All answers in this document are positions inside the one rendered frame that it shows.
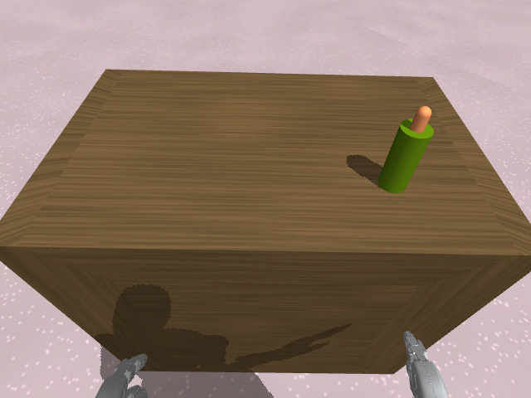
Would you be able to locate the left robot hand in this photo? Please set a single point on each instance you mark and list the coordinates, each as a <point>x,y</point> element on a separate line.
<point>116,386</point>

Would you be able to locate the bottle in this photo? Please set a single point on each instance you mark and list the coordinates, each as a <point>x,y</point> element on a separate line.
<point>406,151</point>

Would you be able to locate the right robot hand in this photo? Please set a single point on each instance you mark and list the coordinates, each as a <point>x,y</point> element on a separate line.
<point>425,379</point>

